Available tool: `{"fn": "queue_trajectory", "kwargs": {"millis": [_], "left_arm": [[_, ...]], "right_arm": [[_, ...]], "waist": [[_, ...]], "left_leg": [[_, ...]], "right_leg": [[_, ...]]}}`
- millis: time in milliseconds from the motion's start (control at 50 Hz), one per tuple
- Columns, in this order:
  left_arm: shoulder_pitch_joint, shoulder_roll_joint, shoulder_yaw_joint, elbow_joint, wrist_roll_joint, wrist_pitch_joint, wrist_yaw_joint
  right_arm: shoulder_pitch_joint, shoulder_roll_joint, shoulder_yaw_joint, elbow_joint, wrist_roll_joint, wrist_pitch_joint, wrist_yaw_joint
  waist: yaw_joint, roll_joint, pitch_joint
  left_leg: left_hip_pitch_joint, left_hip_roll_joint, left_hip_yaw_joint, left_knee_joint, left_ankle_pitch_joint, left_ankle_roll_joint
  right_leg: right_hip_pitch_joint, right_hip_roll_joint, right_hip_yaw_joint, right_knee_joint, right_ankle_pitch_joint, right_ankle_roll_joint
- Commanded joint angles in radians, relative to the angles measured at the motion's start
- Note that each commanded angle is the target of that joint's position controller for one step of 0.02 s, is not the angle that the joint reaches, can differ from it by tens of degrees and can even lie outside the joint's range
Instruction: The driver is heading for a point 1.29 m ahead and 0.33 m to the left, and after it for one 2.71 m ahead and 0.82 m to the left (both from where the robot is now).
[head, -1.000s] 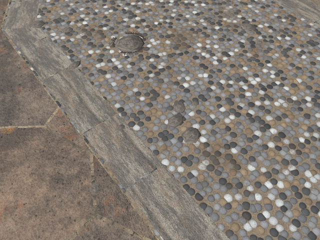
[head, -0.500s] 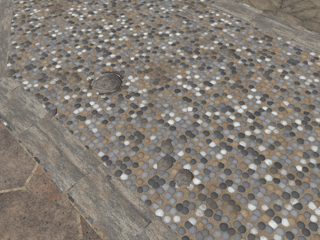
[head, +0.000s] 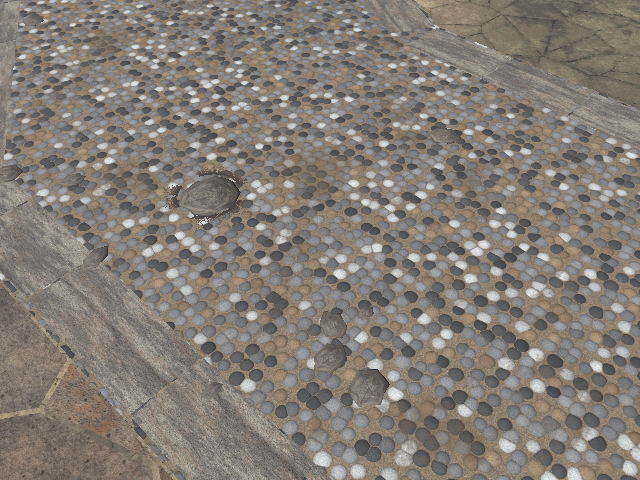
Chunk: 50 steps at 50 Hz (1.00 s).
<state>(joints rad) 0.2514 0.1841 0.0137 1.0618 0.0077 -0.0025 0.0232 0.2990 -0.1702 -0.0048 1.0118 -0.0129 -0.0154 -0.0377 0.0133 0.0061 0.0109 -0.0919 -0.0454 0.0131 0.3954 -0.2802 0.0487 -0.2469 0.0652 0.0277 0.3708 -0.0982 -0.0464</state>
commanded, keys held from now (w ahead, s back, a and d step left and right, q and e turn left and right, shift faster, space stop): shift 0.22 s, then w+shift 0.42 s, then w+q+shift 0.36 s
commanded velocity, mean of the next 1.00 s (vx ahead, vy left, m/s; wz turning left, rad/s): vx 0.55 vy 0.00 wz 0.17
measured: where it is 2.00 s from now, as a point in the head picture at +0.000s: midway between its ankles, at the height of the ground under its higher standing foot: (246, 242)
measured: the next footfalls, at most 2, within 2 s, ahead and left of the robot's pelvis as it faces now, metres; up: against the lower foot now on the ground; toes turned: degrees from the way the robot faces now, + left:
right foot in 0.60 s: +0.28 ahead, -0.17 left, +0.00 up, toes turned -5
left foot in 1.10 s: +0.69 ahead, -0.01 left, +0.00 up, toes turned +22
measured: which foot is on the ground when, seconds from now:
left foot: down 0.00-0.60, up 0.62-1.00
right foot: down 0.00-0.28, up 0.30-0.58, down 0.60-1.00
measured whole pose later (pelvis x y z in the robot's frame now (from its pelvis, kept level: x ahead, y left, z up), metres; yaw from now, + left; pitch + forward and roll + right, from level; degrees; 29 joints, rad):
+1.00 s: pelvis +0.44 -0.08 -0.03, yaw +11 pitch +1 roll -1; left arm 0.47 0.17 0.03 1.06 0.02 -0.13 0.02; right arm 0.04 -0.23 -0.05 0.83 -0.01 -0.03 0.07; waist 0.03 0.01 0.03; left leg -0.78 0.04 0.16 0.79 0.06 0.16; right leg 0.27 0.06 -0.29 0.10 -0.39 -0.01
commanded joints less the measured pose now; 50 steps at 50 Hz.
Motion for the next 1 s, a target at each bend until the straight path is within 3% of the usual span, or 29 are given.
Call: {"fn": "queue_trajectory", "kwargs": {"millis": [20,220,240,260,280,300,320,340,380,420,460,540,560,580,600,620,640,660,680,700,720,740,760,800,860,920,960,1000], "left_arm": [[0.021,0.075,0.010,-0.001,-0.001,-0.007,0.007],[0.045,0.057,0.003,0.063,-0.002,-0.001,0.016],[0.056,0.055,0.003,0.068,-0.001,0.001,0.016],[0.048,0.080,0.016,0.058,0.002,0.006,0.011],[-0.022,0.097,0.024,0.022,0.010,0.008,0.000],[-0.123,0.071,0.018,-0.034,0.014,0.001,-0.017],[-0.189,0.076,0.021,-0.071,0.025,-0.009,-0.027],[-0.193,0.085,0.031,-0.080,0.027,-0.019,-0.034],[-0.162,0.090,0.044,-0.081,0.028,-0.040,-0.051],[-0.180,0.088,0.051,-0.104,0.020,-0.049,-0.063],[-0.236,0.075,0.051,-0.140,0.017,-0.045,-0.071],[-0.275,0.083,0.056,-0.194,0.015,-0.043,-0.078],[-0.208,0.090,0.062,-0.185,0.013,-0.047,-0.075],[-0.068,0.109,0.075,-0.147,0.014,-0.052,-0.067],[0.155,0.161,0.100,-0.077,0.019,-0.063,-0.051],[0.360,0.293,0.134,-0.045,0.044,-0.075,-0.032],[0.395,0.314,0.127,-0.031,0.045,-0.082,-0.036],[0.195,0.254,0.106,-0.066,0.044,-0.077,-0.033],[0.107,0.207,0.094,-0.093,0.037,-0.083,-0.036],[0.070,0.181,0.084,-0.095,0.027,-0.092,-0.039],[0.047,0.150,0.071,-0.093,0.021,-0.098,-0.037],[0.044,0.120,0.059,-0.084,0.020,-0.103,-0.034],[0.058,0.111,0.055,-0.076,0.018,-0.110,-0.031],[0.087,0.115,0.053,-0.067,0.017,-0.122,-0.028],[0.121,0.104,0.046,-0.066,0.020,-0.138,-0.030],[0.177,0.103,0.037,-0.053,0.015,-0.146,-0.012],[0.196,0.113,0.034,-0.048,0.010,-0.145,0.002],[0.216,0.167,0.043,-0.057,0.013,-0.135,0.026]], "right_arm": [[0.068,-0.086,-0.016,0.004,0.000,-0.004,-0.004],[0.086,-0.058,-0.002,0.063,0.001,-0.004,-0.010],[0.121,-0.071,-0.009,0.075,-0.004,-0.003,-0.007],[0.136,-0.112,-0.024,0.072,-0.006,0.001,-0.003],[0.186,-0.148,-0.038,0.076,-0.006,0.004,0.003],[0.226,-0.179,-0.053,0.091,0.000,0.003,0.003],[0.224,-0.167,-0.057,0.094,-0.004,-0.004,0.001],[0.215,-0.154,-0.060,0.090,-0.007,-0.015,0.002],[0.190,-0.153,-0.067,0.078,-0.008,-0.041,0.007],[0.166,-0.151,-0.071,0.065,-0.003,-0.064,0.010],[0.167,-0.147,-0.072,0.060,-0.007,-0.078,0.012],[0.190,-0.178,-0.079,0.056,-0.009,-0.090,0.021],[0.163,-0.189,-0.080,0.049,-0.006,-0.092,0.025],[0.135,-0.202,-0.081,0.044,-0.006,-0.094,0.028],[0.124,-0.193,-0.075,0.040,-0.012,-0.096,0.034],[0.118,-0.135,-0.056,-0.007,0.006,-0.097,0.044],[0.083,-0.083,-0.048,-0.047,0.000,-0.110,0.053],[-0.021,-0.121,-0.060,-0.086,0.006,-0.107,0.054],[-0.023,-0.138,-0.063,-0.088,0.011,-0.106,0.063],[0.004,-0.124,-0.064,-0.078,0.006,-0.100,0.070],[0.030,-0.103,-0.063,-0.075,-0.013,-0.085,0.075],[0.031,-0.084,-0.060,-0.080,-0.022,-0.066,0.084],[0.015,-0.077,-0.060,-0.093,-0.019,-0.050,0.092],[-0.055,-0.074,-0.059,-0.122,-0.011,-0.028,0.099],[-0.192,-0.078,-0.054,-0.178,0.004,-0.021,0.104],[-0.307,-0.077,-0.044,-0.234,-0.001,-0.027,0.111],[-0.339,-0.078,-0.038,-0.254,-0.002,-0.029,0.113],[-0.301,-0.113,-0.044,-0.251,0.001,-0.027,0.110]], "waist": [[-0.009,-0.015,0.041],[-0.004,0.004,0.046],[-0.014,0.016,0.012],[-0.030,0.062,0.036],[-0.068,0.104,0.109],[-0.099,0.181,0.203],[-0.105,0.156,0.271],[-0.083,0.089,0.262],[-0.048,0.048,0.186],[-0.033,0.078,0.150],[-0.041,0.105,0.168],[-0.053,0.104,0.187],[-0.015,0.104,0.166],[0.059,0.086,0.107],[0.154,0.006,-0.018],[0.226,-0.214,-0.162],[0.191,-0.313,-0.217],[0.108,-0.176,-0.062],[0.061,-0.066,-0.025],[0.021,-0.044,-0.020],[-0.013,-0.069,0.007],[-0.031,-0.094,0.036],[-0.040,-0.087,0.066],[-0.039,-0.054,0.113],[-0.018,-0.044,0.157],[-0.007,-0.026,0.187],[-0.015,-0.023,0.180],[-0.050,-0.077,0.097]], "left_leg": [[-0.102,0.136,-0.122,-0.099,0.073,0.034],[-0.085,0.134,-0.114,-0.097,0.129,0.029],[-0.066,0.120,-0.117,-0.113,-0.075,0.041],[-0.068,0.129,-0.170,-0.136,-0.341,0.077],[-0.044,0.198,-0.291,-0.219,-0.574,0.131],[-0.007,0.319,-0.429,-0.336,-0.679,0.195],[0.014,0.393,-0.492,-0.380,-0.609,0.229],[0.078,0.391,-0.476,-0.376,-0.513,0.230],[0.174,0.352,-0.381,-0.353,-0.351,0.207],[0.129,0.305,-0.283,-0.355,-0.275,0.178],[0.057,0.285,-0.225,-0.361,-0.229,0.163],[0.001,0.313,-0.166,-0.344,-0.112,0.174],[-0.041,0.308,-0.131,-0.281,0.053,0.168],[-0.099,0.281,-0.072,-0.122,0.310,0.151],[-0.196,0.210,0.013,0.179,0.522,0.125],[-0.482,0.100,0.092,0.629,0.348,0.064],[-0.652,-0.028,-0.051,0.880,-0.233,0.074],[-0.740,0.040,-0.128,0.986,-0.098,0.102],[-0.710,0.109,-0.117,0.960,0.023,0.111],[-0.654,0.141,-0.106,0.913,0.070,0.109],[-0.622,0.156,-0.104,0.886,0.090,0.094],[-0.611,0.171,-0.099,0.881,0.099,0.077],[-0.636,0.172,-0.094,0.888,0.122,0.066],[-0.705,0.166,-0.073,0.866,0.201,0.054],[-0.706,0.139,0.002,0.709,0.326,0.057],[-0.699,0.133,0.088,0.515,0.371,0.083],[-0.614,0.086,0.167,0.388,0.372,0.110],[-0.494,0.000,0.238,0.335,0.340,0.143]], "right_leg": [[0.071,-0.119,0.136,-0.047,0.026,-0.017],[0.094,-0.126,0.129,-0.032,0.068,-0.019],[0.086,-0.096,0.108,-0.008,-0.104,-0.028],[0.004,-0.045,0.065,0.070,-0.351,-0.044],[-0.175,-0.019,0.038,0.158,-0.469,-0.047],[-0.332,-0.016,-0.055,0.276,-0.377,-0.032],[-0.452,-0.077,-0.062,0.392,-0.295,-0.021],[-0.536,-0.102,-0.046,0.457,-0.261,-0.009],[-0.573,-0.126,-0.036,0.502,-0.200,0.011],[-0.495,-0.129,-0.051,0.457,-0.150,0.020],[-0.414,-0.127,-0.070,0.367,-0.118,0.023],[-0.256,-0.109,-0.139,0.241,-0.137,-0.023],[-0.134,-0.079,-0.168,0.217,-0.141,-0.040],[0.059,-0.032,-0.198,0.198,-0.153,-0.055],[0.338,-0.010,-0.187,0.181,-0.197,-0.078],[0.605,-0.279,0.233,0.025,-0.642,-0.154],[0.607,-0.448,0.729,-0.228,-0.995,-0.179],[0.444,-0.437,0.666,-0.216,-0.859,-0.135],[0.333,-0.420,0.495,-0.187,-0.700,-0.107],[0.251,-0.384,0.377,-0.213,-0.606,-0.083],[0.180,-0.352,0.284,-0.237,-0.546,-0.055],[0.125,-0.337,0.212,-0.260,-0.500,-0.039],[0.108,-0.327,0.152,-0.278,-0.440,-0.029],[0.096,-0.305,0.021,-0.301,-0.290,-0.005],[0.075,-0.251,-0.152,-0.342,-0.067,0.018],[0.163,-0.250,-0.250,-0.362,0.178,0.023],[0.237,-0.245,-0.313,-0.327,0.531,0.045],[0.353,-0.266,-0.342,-0.177,1.044,0.065]]}}
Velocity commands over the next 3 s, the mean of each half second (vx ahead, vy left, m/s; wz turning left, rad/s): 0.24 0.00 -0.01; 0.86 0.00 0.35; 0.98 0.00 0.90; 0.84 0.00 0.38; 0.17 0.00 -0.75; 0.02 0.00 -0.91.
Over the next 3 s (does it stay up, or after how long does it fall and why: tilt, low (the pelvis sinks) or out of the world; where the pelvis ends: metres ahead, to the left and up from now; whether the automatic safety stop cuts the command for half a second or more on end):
stays up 1.37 0.49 0.00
